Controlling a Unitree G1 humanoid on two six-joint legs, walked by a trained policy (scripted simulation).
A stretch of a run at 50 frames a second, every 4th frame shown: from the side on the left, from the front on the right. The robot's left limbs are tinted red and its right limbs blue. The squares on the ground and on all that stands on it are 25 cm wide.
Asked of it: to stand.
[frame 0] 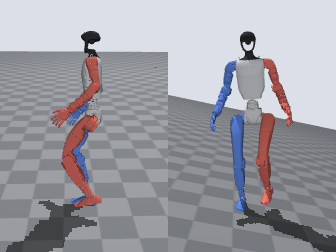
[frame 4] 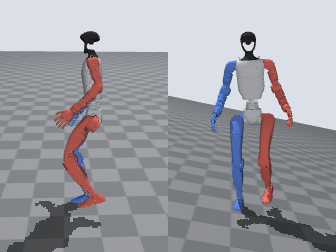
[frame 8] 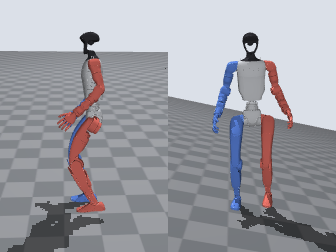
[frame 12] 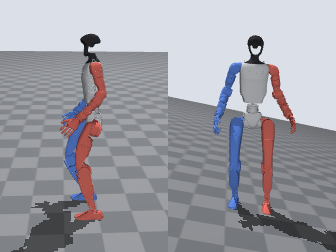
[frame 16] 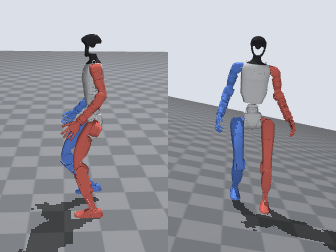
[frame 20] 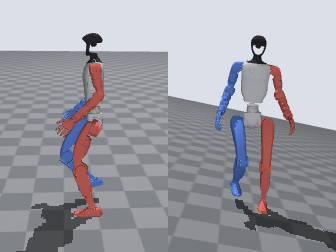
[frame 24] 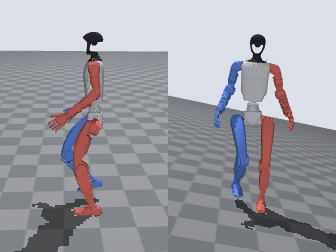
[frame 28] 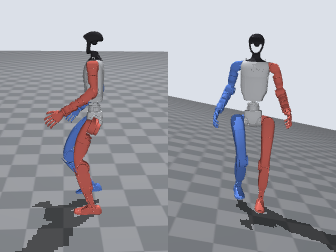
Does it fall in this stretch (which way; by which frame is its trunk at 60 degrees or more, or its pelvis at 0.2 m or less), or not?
no
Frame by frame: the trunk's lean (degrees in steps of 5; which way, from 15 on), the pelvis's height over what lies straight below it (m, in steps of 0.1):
0: 5, 0.8
4: 5, 0.8
8: 5, 0.8
12: 5, 0.8
16: 5, 0.7
20: 5, 0.7
24: 5, 0.8
28: 5, 0.8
